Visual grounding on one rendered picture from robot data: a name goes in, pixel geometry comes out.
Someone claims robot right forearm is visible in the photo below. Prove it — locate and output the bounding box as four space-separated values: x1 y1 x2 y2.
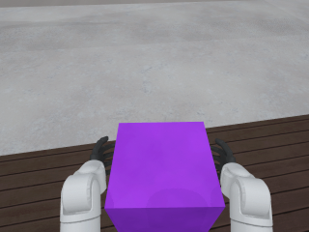
220 162 273 232

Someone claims carton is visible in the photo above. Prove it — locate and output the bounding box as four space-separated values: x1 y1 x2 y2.
104 122 226 232

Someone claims robot right hand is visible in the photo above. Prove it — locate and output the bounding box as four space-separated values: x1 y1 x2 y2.
210 138 237 180

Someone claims robot left forearm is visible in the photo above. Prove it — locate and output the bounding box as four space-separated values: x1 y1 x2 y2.
60 159 107 232

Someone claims robot left hand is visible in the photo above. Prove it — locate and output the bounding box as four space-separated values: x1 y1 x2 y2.
89 136 116 176

